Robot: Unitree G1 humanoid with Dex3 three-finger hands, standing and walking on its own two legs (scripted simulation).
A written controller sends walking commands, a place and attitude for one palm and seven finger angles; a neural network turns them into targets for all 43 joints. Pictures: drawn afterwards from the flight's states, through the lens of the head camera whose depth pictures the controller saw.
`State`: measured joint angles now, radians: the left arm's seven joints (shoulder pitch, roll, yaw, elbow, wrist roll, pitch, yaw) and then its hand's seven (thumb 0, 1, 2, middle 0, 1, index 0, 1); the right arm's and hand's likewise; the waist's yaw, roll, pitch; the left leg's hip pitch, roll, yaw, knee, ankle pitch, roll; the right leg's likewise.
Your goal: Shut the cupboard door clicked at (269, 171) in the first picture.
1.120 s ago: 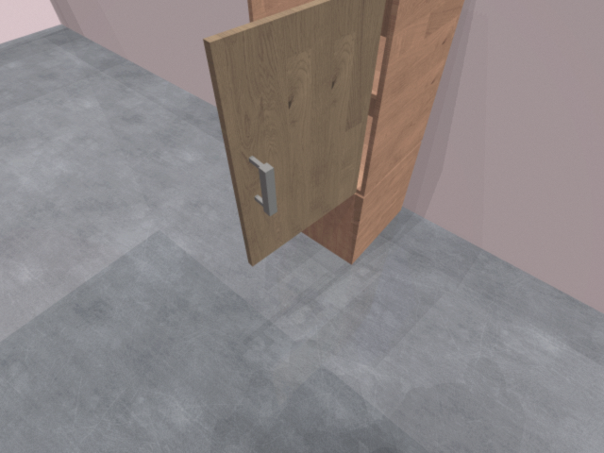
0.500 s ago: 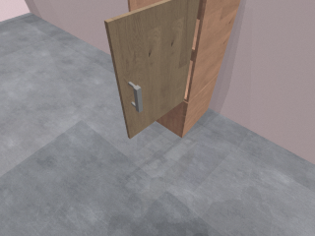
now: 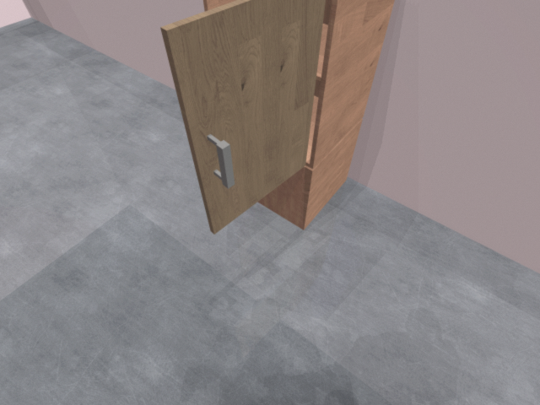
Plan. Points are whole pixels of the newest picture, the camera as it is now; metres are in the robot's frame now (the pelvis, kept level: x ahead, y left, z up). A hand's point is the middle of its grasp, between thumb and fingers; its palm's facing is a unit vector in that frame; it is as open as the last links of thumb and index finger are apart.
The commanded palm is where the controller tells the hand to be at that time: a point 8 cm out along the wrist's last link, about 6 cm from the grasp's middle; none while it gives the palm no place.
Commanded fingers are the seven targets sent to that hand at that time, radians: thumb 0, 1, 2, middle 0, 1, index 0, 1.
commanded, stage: walk around to get in front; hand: left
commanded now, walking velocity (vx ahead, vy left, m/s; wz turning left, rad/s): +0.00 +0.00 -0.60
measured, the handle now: (220, 161) +0.62 +0.16 -0.06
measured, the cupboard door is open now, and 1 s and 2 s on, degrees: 83 83 83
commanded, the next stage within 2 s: none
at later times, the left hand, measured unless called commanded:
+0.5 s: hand out of the picture +0.06 +0.13 -0.17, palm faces -0.21 -0.94 -0.26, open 7.4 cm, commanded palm none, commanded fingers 0.00 0.90 0.90 -0.20 -0.30 -0.20 -0.30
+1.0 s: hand (217, 365) +0.21 +0.11 -0.17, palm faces -0.52 -0.82 -0.24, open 7.4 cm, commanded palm none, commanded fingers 0.00 0.90 0.90 -0.20 -0.30 -0.20 -0.30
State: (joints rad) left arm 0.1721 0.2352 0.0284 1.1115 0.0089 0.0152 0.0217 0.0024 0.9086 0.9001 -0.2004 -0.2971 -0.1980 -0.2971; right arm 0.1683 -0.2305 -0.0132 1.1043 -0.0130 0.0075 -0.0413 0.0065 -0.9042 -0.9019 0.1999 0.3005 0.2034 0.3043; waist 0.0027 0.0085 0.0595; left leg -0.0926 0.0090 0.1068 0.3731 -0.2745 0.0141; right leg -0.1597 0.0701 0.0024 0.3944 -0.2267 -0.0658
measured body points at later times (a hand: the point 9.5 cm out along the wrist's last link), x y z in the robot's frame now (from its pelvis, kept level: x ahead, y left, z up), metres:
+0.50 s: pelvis -0.01 -0.06 +0.00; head +0.06 -0.09 +0.44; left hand +0.08 +0.18 -0.15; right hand +0.03 -0.34 -0.15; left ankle -0.01 +0.11 -0.67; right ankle -0.02 -0.14 -0.74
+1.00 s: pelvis +0.01 -0.03 +0.00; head +0.07 -0.04 +0.44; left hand +0.24 +0.16 -0.15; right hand -0.08 -0.28 -0.13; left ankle +0.05 +0.09 -0.74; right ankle -0.08 -0.15 -0.68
